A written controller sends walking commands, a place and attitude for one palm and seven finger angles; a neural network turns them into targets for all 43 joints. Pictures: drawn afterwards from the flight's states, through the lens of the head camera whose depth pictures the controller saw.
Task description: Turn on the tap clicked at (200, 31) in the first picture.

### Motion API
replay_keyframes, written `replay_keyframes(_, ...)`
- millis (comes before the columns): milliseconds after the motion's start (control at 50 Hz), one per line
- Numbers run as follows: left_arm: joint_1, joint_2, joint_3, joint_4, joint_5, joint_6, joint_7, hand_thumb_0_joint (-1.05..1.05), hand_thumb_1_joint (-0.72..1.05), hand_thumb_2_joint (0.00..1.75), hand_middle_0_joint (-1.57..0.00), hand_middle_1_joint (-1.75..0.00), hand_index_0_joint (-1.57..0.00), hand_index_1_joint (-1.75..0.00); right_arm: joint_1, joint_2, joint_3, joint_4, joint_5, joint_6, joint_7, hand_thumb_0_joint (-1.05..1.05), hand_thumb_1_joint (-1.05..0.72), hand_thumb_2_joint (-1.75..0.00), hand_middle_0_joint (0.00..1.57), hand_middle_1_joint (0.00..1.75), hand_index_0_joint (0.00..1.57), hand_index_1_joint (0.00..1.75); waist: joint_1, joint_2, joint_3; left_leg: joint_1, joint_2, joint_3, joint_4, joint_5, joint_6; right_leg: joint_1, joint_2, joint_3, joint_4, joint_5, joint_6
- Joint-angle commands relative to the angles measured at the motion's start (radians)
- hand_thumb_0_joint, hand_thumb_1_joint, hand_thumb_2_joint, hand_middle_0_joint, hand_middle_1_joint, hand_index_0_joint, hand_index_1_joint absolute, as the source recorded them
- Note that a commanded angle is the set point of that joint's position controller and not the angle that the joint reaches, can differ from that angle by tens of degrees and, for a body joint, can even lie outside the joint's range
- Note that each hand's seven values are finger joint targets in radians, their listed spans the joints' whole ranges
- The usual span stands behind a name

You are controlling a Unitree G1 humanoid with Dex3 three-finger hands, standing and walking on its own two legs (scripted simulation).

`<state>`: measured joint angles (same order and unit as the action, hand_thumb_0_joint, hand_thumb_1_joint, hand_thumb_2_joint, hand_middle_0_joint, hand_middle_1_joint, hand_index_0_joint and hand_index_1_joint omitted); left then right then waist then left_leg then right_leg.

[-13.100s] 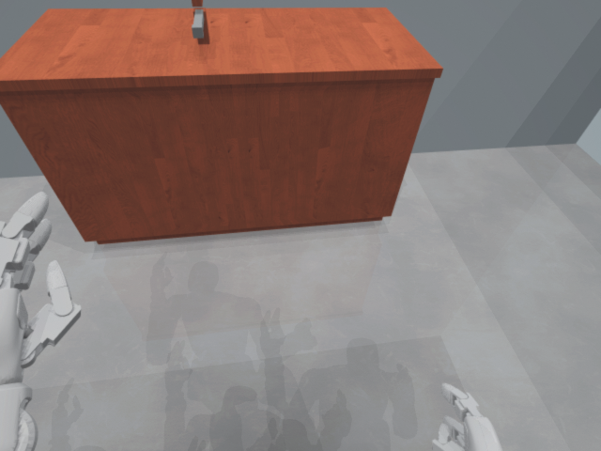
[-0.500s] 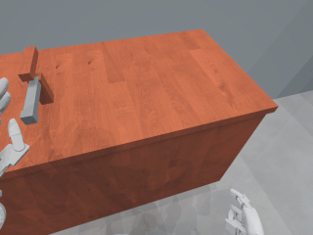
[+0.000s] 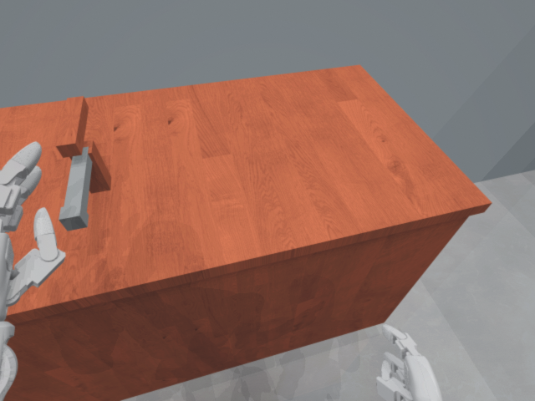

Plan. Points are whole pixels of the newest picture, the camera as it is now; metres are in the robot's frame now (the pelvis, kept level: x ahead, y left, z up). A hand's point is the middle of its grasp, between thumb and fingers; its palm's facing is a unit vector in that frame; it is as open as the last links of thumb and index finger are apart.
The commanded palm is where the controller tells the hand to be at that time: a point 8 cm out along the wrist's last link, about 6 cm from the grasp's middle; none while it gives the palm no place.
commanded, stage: come to a stop and stand still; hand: left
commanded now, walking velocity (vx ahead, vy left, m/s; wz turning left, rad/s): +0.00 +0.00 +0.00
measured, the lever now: (74, 217) +0.33 +0.33 +0.09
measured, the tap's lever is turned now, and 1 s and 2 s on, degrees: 0 0 0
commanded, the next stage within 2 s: look again from close up in 1.02 s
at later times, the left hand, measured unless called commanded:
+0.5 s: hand (34, 258) +0.22 +0.28 +0.17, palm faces +0.38 -0.86 -0.35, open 7.4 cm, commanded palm +0.15 +0.31 +0.18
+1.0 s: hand (30, 232) +0.25 +0.30 +0.17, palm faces +0.35 -0.86 -0.38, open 7.4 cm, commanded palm +0.19 +0.34 +0.18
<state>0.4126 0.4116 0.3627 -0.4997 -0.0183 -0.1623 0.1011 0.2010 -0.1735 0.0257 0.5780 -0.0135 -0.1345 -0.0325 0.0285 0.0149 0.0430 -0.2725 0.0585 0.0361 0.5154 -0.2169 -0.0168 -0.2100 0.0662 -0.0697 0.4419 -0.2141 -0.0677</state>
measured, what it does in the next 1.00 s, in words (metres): shifts its weight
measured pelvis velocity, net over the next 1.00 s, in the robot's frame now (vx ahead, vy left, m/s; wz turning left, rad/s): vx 0.02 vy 0.06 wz -0.01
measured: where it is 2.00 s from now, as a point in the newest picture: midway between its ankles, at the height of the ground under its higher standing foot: outside the picture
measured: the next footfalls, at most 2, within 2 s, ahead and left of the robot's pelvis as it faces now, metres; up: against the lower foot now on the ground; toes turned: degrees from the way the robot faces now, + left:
none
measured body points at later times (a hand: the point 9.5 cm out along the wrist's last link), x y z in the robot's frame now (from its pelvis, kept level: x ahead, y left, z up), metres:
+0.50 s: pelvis -0.01 +0.03 +0.00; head +0.00 +0.05 +0.45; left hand +0.19 +0.32 +0.19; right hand +0.14 -0.20 -0.07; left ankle +0.03 +0.12 -0.74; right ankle +0.02 -0.08 -0.74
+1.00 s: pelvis +0.02 +0.06 +0.00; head +0.05 +0.08 +0.45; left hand +0.23 +0.35 +0.19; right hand +0.22 -0.15 -0.06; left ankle +0.03 +0.12 -0.74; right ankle +0.02 -0.08 -0.74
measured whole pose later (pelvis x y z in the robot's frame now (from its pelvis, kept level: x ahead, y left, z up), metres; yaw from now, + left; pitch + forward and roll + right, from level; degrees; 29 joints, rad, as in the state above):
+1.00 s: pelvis +0.02 +0.06 +0.00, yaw -1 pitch -1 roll -1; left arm 0.40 0.38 0.35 -0.50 -0.03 -0.18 0.09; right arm 0.16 -0.17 0.04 0.54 0.01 -0.09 0.00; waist 0.03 -0.04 0.07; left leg -0.21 -0.05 0.03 0.45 -0.23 0.07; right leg -0.16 -0.01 -0.02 0.41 -0.23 0.02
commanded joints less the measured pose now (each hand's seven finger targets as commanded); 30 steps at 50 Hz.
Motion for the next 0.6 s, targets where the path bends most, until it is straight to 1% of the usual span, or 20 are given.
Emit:
replay_keyframes(0,-0.473,0.228,0.188,0.134,-0.008,-0.072,-0.012,0.00,0.90,0.90,-0.20,-0.30,-0.20,-0.30,-0.073,-0.153,-0.084,-0.107,0.026,-0.056,-0.009,0.00,-0.90,-0.90,0.20,0.30,0.20,0.30,0.009,0.181,-0.181,0.204,0.039,-0.010,-0.049,0.217,0.032,-0.047,-0.172,0.203,0.006,0.279,0.013)
replay_keyframes(20,-0.328,0.152,0.112,0.131,-0.025,-0.058,-0.027,0.00,0.90,0.90,-0.20,-0.30,-0.20,-0.30,-0.055,-0.162,-0.084,-0.128,0.042,-0.047,0.004,0.00,-0.90,-0.90,0.20,0.30,0.20,0.30,0.003,0.164,-0.193,0.213,0.038,0.001,-0.037,0.223,0.050,-0.036,-0.158,0.194,-0.002,0.315,0.069)
replay_keyframes(40,-0.203,0.090,0.060,0.088,-0.035,-0.052,-0.033,0.00,0.90,0.90,-0.20,-0.30,-0.20,-0.30,-0.052,-0.161,-0.082,-0.148,0.052,-0.036,0.024,0.00,-0.90,-0.90,0.20,0.30,0.20,0.30,0.009,0.114,-0.209,0.184,0.036,0.004,-0.038,0.209,0.058,0.011,-0.156,0.177,-0.007,0.321,0.105)
replay_keyframes(60,-0.117,0.046,0.012,0.032,-0.036,-0.045,-0.036,0.00,0.90,0.90,-0.20,-0.30,-0.20,-0.30,-0.062,-0.156,-0.078,-0.170,0.062,-0.026,0.041,0.00,-0.90,-0.90,0.20,0.30,0.20,0.30,0.012,0.041,-0.200,0.136,0.026,0.007,-0.034,0.166,0.058,0.048,-0.157,0.174,-0.034,0.297,0.125)
replay_keyframes(80,-0.020,0.010,-0.010,0.021,-0.044,-0.036,-0.031,0.00,0.90,0.90,-0.20,-0.30,-0.20,-0.30,-0.082,-0.141,-0.074,-0.179,0.074,-0.021,0.053,0.00,-0.90,-0.90,0.20,0.30,0.20,0.30,0.017,-0.042,-0.216,0.140,0.028,0.005,-0.037,0.166,0.058,0.075,-0.152,0.143,-0.036,0.310,0.124)
replay_keyframes(120,0.021,0.099,0.061,-0.051,-0.036,-0.024,-0.011,0.00,0.90,0.90,-0.20,-0.30,-0.20,-0.30,-0.095,-0.151,-0.075,-0.204,0.068,-0.006,0.043,0.00,-0.90,-0.90,0.20,0.30,0.20,0.30,0.020,-0.221,-0.166,0.061,0.007,0.009,-0.015,0.039,0.048,0.065,-0.171,0.167,-0.111,0.215,0.127)
replay_keyframes(140,0.018,0.140,0.103,-0.068,-0.036,-0.026,-0.002,0.00,0.90,0.90,-0.20,-0.30,-0.20,-0.30,-0.099,-0.149,-0.072,-0.205,0.063,-0.003,0.033,0.00,-0.90,-0.90,0.20,0.30,0.20,0.30,0.020,-0.288,-0.141,0.035,-0.015,0.013,0.005,-0.034,0.045,0.027,-0.194,0.201,-0.158,0.115,0.118)
replay_keyframes(160,0.009,0.167,0.136,-0.082,-0.040,-0.030,0.004,0.00,0.90,0.90,-0.20,-0.30,-0.20,-0.30,-0.098,-0.142,-0.067,-0.206,0.059,-0.002,0.022,0.00,-0.90,-0.90,0.20,0.30,0.20,0.30,0.017,-0.304,-0.113,0.032,-0.035,0.009,0.023,-0.083,0.041,-0.034,-0.216,0.236,-0.202,-0.018,0.095)
replay_keyframes(180,-0.005,0.245,0.207,-0.130,-0.035,-0.039,0.022,0.00,0.90,0.90,-0.20,-0.30,-0.20,-0.30,-0.110,-0.146,-0.062,-0.198,0.054,0.002,0.011,0.00,-0.90,-0.90,0.20,0.30,0.20,0.30,0.017,-0.218,-0.103,0.053,-0.037,0.012,0.012,-0.082,0.038,-0.076,-0.229,0.251,-0.211,-0.081,0.069)
replay_keyframes(200,-0.032,0.203,0.183,-0.155,-0.041,-0.051,0.022,0.00,0.90,0.90,-0.20,-0.30,-0.20,-0.30,-0.103,-0.133,-0.052,-0.197,0.045,-0.003,0.003,0.00,-0.90,-0.90,0.20,0.30,0.20,0.30,0.002,-0.149,-0.116,0.060,-0.041,0.001,-0.001,-0.079,0.041,-0.075,-0.229,0.242,-0.202,-0.141,0.047)
replay_keyframes(260,-0.125,0.194,0.165,-0.209,-0.040,-0.079,0.033,0.00,0.90,0.90,-0.20,-0.30,-0.20,-0.30,-0.103,-0.144,-0.050,-0.183,0.037,-0.028,-0.014,0.00,-0.90,-0.90,0.20,0.30,0.20,0.30,-0.004,0.055,-0.099,0.094,-0.028,-0.031,-0.043,-0.085,0.050,-0.098,-0.198,0.263,-0.202,-0.210,0.036)
replay_keyframes(280,-0.158,0.222,0.176,-0.240,-0.034,-0.084,0.035,0.00,0.90,0.90,-0.20,-0.30,-0.20,-0.30,-0.112,-0.146,-0.046,-0.181,0.035,-0.033,-0.017,0.00,-0.90,-0.90,0.20,0.30,0.20,0.30,-0.002,0.073,-0.083,0.108,-0.014,-0.048,-0.070,-0.087,0.049,-0.105,-0.181,0.245,-0.192,-0.202,0.037)
replay_keyframes(320,-0.172,0.172,0.132,-0.197,-0.031,-0.089,0.031,0.00,0.90,0.90,-0.20,-0.30,-0.20,-0.30,-0.095,-0.154,-0.051,-0.174,0.035,-0.050,-0.018,0.00,-0.90,-0.90,0.20,0.30,0.20,0.30,-0.003,0.103,-0.080,0.081,-0.004,-0.066,-0.100,-0.150,0.055,-0.078,-0.160,0.229,-0.184,-0.224,0.040)
replay_keyframes(360,-0.177,0.152,0.105,-0.177,-0.022,-0.095,0.027,0.00,0.90,0.90,-0.20,-0.30,-0.20,-0.30,-0.086,-0.154,-0.051,-0.166,0.034,-0.064,-0.013,0.00,-0.90,-0.90,0.20,0.30,0.20,0.30,-0.003,0.093,-0.078,0.067,-0.008,-0.070,-0.108,-0.172,0.057,-0.063,-0.145,0.216,-0.181,-0.219,0.038)
replay_keyframes(440,-0.126,0.102,0.064,-0.135,-0.012,-0.098,0.017,0.00,0.90,0.90,-0.20,-0.30,-0.20,-0.30,-0.081,-0.157,-0.049,-0.155,0.031,-0.078,-0.002,0.00,-0.90,-0.90,0.20,0.30,0.20,0.30,0.000,0.038,-0.095,0.046,0.013,-0.105,-0.161,-0.161,0.058,-0.007,-0.114,0.154,-0.139,-0.122,0.044)
replay_keyframes(480,-0.094,0.099,0.061,-0.121,-0.007,-0.095,0.012,0.00,0.90,0.90,-0.20,-0.30,-0.20,-0.30,-0.087,-0.158,-0.046,-0.153,0.033,-0.079,0.005,0.00,-0.90,-0.90,0.20,0.30,0.20,0.30,0.001,0.081,-0.092,0.049,0.027,-0.125,-0.204,-0.155,0.055,-0.003,-0.097,0.127,-0.109,-0.083,0.047)
replay_keyframes(500,-0.097,0.078,0.041,-0.119,-0.006,-0.096,0.009,0.00,0.90,0.90,-0.20,-0.30,-0.20,-0.30,-0.080,-0.158,-0.044,-0.154,0.032,-0.075,0.006,0.00,-0.90,-0.90,0.20,0.30,0.20,0.30,-0.001,0.088,-0.090,0.028,0.041,-0.147,-0.230,-0.175,0.057,0.010,-0.086,0.107,-0.086,-0.063,0.051)
replay_keyframes(540,-0.107,0.100,0.060,-0.120,-0.001,-0.098,0.011,0.00,0.90,0.90,-0.20,-0.30,-0.20,-0.30,-0.083,-0.155,-0.041,-0.159,0.032,-0.069,0.007,0.00,-0.90,-0.90,0.20,0.30,0.20,0.30,0.002,0.067,-0.082,-0.007,0.058,-0.172,-0.259,-0.201,0.061,0.037,-0.079,0.098,-0.068,-0.037,0.055)
replay_keyframes(560,-0.107,0.111,0.074,-0.117,0.000,-0.098,0.011,0.00,0.90,0.90,-0.20,-0.30,-0.20,-0.30,-0.084,-0.153,-0.040,-0.161,0.031,-0.065,0.007,0.00,-0.90,-0.90,0.20,0.30,0.20,0.30,0.004,0.051,-0.087,-0.013,0.061,-0.172,-0.257,-0.189,0.062,0.050,-0.082,0.098,-0.069,-0.021,0.056)
replay_keyframes(580,-0.112,0.135,0.094,-0.133,0.002,-0.097,0.012,0.00,0.90,0.90,-0.20,-0.30,-0.20,-0.30,-0.091,-0.151,-0.038,-0.161,0.032,-0.063,0.009,0.00,-0.90,-0.90,0.20,0.30,0.20,0.30,0.003,0.062,-0.097,0.011,0.058,-0.167,-0.257,-0.143,0.057,0.049,-0.080,0.090,-0.061,0.004,0.056)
